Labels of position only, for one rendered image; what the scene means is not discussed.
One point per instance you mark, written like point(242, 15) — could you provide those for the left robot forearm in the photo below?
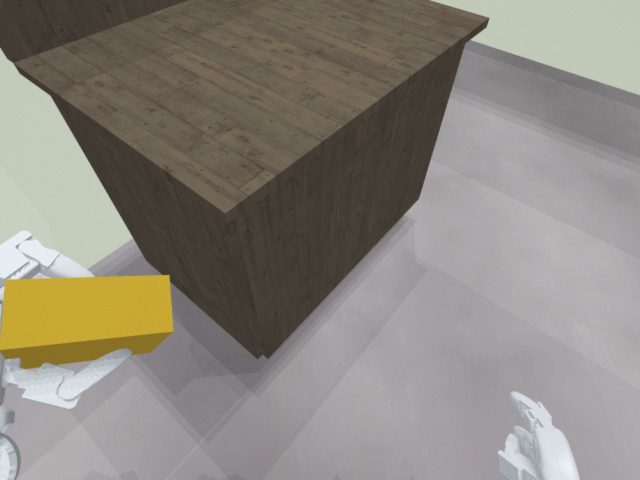
point(10, 459)

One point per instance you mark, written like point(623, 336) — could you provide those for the sponge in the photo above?
point(68, 320)

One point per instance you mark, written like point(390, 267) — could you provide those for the left robot hand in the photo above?
point(23, 257)

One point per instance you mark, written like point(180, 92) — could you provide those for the right robot hand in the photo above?
point(549, 453)

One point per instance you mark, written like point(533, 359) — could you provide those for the table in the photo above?
point(256, 150)

